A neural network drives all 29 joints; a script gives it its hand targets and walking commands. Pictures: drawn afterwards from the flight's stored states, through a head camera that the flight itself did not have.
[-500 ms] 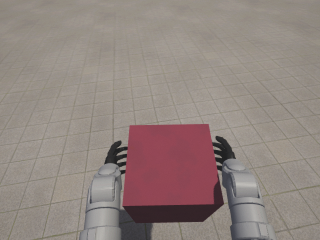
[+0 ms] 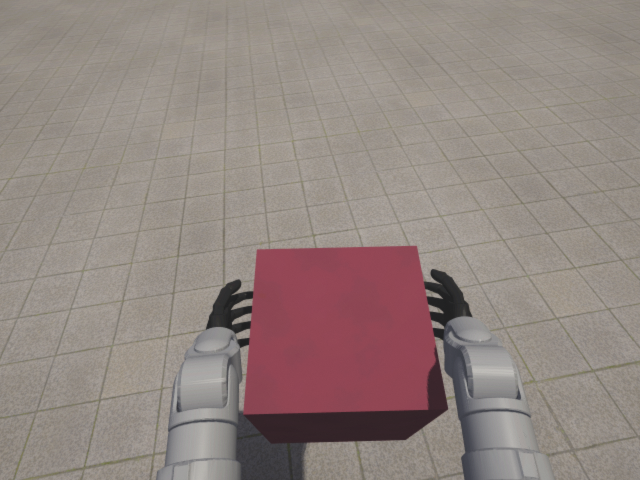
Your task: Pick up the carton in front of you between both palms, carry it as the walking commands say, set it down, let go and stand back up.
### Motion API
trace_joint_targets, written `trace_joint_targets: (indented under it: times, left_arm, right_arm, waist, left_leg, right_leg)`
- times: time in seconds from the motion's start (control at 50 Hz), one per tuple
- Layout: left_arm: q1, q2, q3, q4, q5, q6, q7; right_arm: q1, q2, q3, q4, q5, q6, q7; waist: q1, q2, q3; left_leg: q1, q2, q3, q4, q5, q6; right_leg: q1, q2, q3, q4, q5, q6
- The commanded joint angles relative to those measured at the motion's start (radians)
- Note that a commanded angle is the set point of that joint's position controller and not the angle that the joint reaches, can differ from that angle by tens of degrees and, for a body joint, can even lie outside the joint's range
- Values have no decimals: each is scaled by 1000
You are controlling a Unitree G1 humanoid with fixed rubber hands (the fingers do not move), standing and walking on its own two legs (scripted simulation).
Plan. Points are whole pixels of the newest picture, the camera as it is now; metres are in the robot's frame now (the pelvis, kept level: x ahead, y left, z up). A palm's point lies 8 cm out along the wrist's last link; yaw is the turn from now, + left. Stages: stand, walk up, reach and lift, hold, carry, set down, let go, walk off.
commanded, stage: carry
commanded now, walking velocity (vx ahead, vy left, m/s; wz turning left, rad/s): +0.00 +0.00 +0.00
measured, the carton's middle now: (337, 353) +0.30 +0.00 -0.04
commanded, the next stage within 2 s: hold in 0.24 s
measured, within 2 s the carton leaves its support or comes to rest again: neither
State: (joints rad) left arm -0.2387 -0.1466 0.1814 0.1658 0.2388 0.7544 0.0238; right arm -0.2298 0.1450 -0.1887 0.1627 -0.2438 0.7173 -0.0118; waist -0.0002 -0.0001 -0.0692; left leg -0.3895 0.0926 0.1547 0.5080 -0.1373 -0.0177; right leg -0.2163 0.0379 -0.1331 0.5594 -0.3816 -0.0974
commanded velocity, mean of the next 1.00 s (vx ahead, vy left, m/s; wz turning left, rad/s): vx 0.00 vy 0.00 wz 0.00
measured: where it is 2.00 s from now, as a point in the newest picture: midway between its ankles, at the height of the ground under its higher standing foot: outside the picture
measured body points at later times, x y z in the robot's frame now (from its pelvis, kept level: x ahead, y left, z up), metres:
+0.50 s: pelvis +0.00 +0.02 +0.01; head -0.02 +0.01 +0.46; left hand +0.32 +0.11 +0.04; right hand +0.27 -0.19 +0.03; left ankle +0.08 +0.18 -0.73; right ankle -0.05 -0.04 -0.73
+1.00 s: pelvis -0.04 +0.10 -0.05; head +0.16 +0.06 +0.35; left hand +0.38 +0.15 -0.13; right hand +0.34 -0.15 -0.12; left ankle +0.08 +0.18 -0.73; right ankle -0.05 -0.04 -0.73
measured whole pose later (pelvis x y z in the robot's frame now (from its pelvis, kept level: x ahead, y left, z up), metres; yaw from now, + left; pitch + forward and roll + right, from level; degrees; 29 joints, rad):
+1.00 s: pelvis -0.04 +0.10 -0.05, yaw -13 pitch +20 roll -1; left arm -0.66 -0.20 0.47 0.52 0.31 0.25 0.09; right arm -0.76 0.05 -0.47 0.70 -0.35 0.19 0.07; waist 0.00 0.00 0.11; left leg -0.99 -0.04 -0.04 0.86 -0.22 0.01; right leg -0.89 0.05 0.10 0.92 -0.38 0.03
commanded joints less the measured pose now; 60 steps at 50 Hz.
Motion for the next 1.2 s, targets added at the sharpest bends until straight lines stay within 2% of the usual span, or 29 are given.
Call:
trace_joint_targets:
  times: [0.0,0.08,0.16,0.2,0.22,0.24,0.28,0.3,0.32,0.36,0.42,0.46,0.54,0.6,0.64,0.68,0.7,0.78,0.82,0.88,0.92,0.94,0.96,0.98,1.02,1.06,1.1,1.12,1.18]
  left_arm:
    - [-499,-868,-553,-82,-257,-57,-234]
    - [-523,-847,-521,-47,-245,-53,-234]
    - [-536,-889,-578,-79,-282,-52,-233]
    - [-557,-868,-571,-112,-266,-54,-228]
    - [-498,-905,-579,-85,-272,-51,-230]
    - [-386,-876,-548,-75,-281,-66,-236]
    - [-392,-853,-508,-15,-246,-100,-223]
    - [-356,-817,-467,-51,-216,-118,-222]
    - [-403,-859,-522,-83,-237,-129,-223]
    - [-575,-851,-568,-146,-304,-151,-238]
    - [-560,-855,-552,-112,-296,-127,-241]
    - [-488,-897,-467,-3,-223,-97,-215]
    - [-539,-855,-235,279,-90,-124,-188]
    - [-560,-862,-108,412,-4,-166,-185]
    - [-668,-840,-61,431,33,-212,-172]
    - [-869,-814,-90,384,3,-284,-158]
    - [-817,-812,-38,447,31,-296,-146]
    - [-883,-772,-79,379,27,-428,-112]
    - [-855,-779,-41,432,34,-473,-106]
    - [-962,-796,-137,406,-13,-543,-81]
    - [-980,-858,-205,427,-45,-578,-76]
    - [-968,-858,-257,360,-40,-585,-71]
    - [-996,-846,-258,349,-61,-597,-71]
    - [-1013,-804,-282,373,-23,-593,-57]
    - [-1027,-860,-341,285,-52,-593,-56]
    - [-904,-914,-359,372,-75,-568,-58]
    - [-980,-857,-392,289,-71,-570,-63]
    - [-1009,-902,-399,279,-89,-559,-71]
    - [-1159,-867,-358,284,-96,-542,-104]
  right_arm:
    - [-409,901,541,-15,230,-15,211]
    - [-404,894,516,50,203,-5,211]
    - [-405,909,533,5,240,-18,219]
    - [-408,924,552,31,228,-3,220]
    - [-479,924,584,-48,253,-21,215]
    - [-327,953,570,10,239,-34,213]
    - [-325,875,566,37,209,-78,185]
    - [-374,875,520,20,197,-95,183]
    - [-296,897,497,76,172,-96,180]
    - [-348,888,445,158,145,-103,172]
    - [-484,978,536,69,218,-96,207]
    - [-513,938,575,119,244,-71,245]
    - [-739,836,431,296,186,-132,285]
    - [-743,755,242,429,49,-180,275]
    - [-776,709,126,495,3,-239,276]
    - [-800,664,-7,563,-76,-320,277]
    - [-767,599,-63,650,-129,-330,274]
    - [-837,597,-31,621,-109,-465,266]
    - [-919,586,5,653,-94,-510,256]
    - [-986,600,46,584,-53,-578,259]
    - [-1060,662,157,525,15,-600,261]
    - [-996,691,142,592,8,-593,258]
    - [-954,704,153,614,15,-594,258]
    - [-988,697,182,606,32,-595,270]
    - [-949,704,198,567,20,-590,277]
    - [-1026,720,308,454,120,-581,278]
    - [-988,737,299,438,117,-568,288]
    - [-1057,707,292,445,142,-554,294]
    - [-1133,813,289,499,104,-512,287]
  waist:
    - [7,-11,-267]
    - [6,-73,-232]
    - [13,39,-256]
    - [1,-7,-271]
    - [3,-47,-252]
    - [-56,-138,-209]
    - [-32,-117,-256]
    - [21,-76,-246]
    - [-49,-69,-272]
    - [-86,-82,-232]
    - [-2,-73,-142]
    - [48,-34,-159]
    - [124,-77,-72]
    - [73,-76,31]
    - [25,10,34]
    - [-46,37,-13]
    - [2,54,-17]
    - [-50,48,-255]
    - [-7,10,-309]
    - [-56,60,-520]
    - [-41,-6,-678]
    - [-10,56,-721]
    - [-45,10,-751]
    - [0,49,-764]
    - [-44,61,-985]
    - [23,41,-1048]
    - [-29,25,-1086]
    - [-6,85,-1057]
    - [-20,-4,-999]
  left_leg:
    - [180,63,-72,5,107,35]
    - [192,71,-69,-2,138,29]
    - [220,76,-78,-4,145,31]
    - [205,66,-77,-2,147,35]
    - [166,66,-56,-6,140,26]
    - [446,-217,-207,-47,235,56]
    - [360,-194,-236,-58,263,63]
    - [329,-182,-245,-101,233,72]
    - [356,-203,-224,-73,237,57]
    - [378,-183,-248,-58,221,48]
    - [368,-174,-237,-100,134,31]
    - [368,-191,-213,-111,170,25]
    - [413,-184,-204,-96,94,34]
    - [316,-188,-186,-72,6,25]
    - [316,-183,-179,-29,-83,21]
    - [312,-160,-190,-1,-142,1]
    - [220,-160,-174,24,-151,-13]
    - [243,-165,-190,189,56,-38]
    - [105,-187,-184,224,67,-26]
    - [133,-172,-227,319,133,-40]
    - [141,-158,-275,379,223,-35]
    - [126,-185,-231,405,241,-39]
    - [97,-170,-261,424,238,-34]
    - [140,-165,-277,458,265,-25]
    - [183,-171,-290,504,311,-39]
    - [124,-177,-260,578,478,-10]
    - [121,-186,-253,652,486,-11]
    - [59,-180,-262,639,436,-6]
    - [-219,-221,-172,660,87,-25]
  right_leg:
    - [15,-217,149,-130,504,49]
    - [-21,-180,128,-130,453,47]
    - [-45,-185,151,-132,416,38]
    - [10,-180,133,-123,407,34]
    - [12,-182,128,-121,474,44]
    - [48,-85,361,-194,811,92]
    - [206,-121,402,-160,1033,124]
    - [225,-117,371,-133,1037,159]
    - [251,-94,359,-138,978,143]
    - [183,-88,339,-169,861,142]
    - [102,-56,286,-190,552,127]
    - [102,-36,278,-207,532,117]
    - [-27,-11,234,-202,307,120]
    - [-139,7,230,-200,163,104]
    - [-263,24,232,-157,48,74]
    - [-393,58,207,-65,15,55]
    - [-333,53,201,-51,10,33]
    - [-548,96,177,84,111,48]
    - [-581,91,187,119,123,49]
    - [-733,100,160,248,142,74]
    - [-852,116,157,320,164,95]
    - [-829,111,161,328,165,76]
    - [-864,119,159,353,178,73]
    - [-1025,130,172,398,137,86]
    - [-1055,141,140,456,156,78]
    - [-1088,141,151,482,182,93]
    - [-1171,145,139,521,203,107]
    - [-1215,144,131,548,132,111]
    - [-1128,151,131,572,66,112]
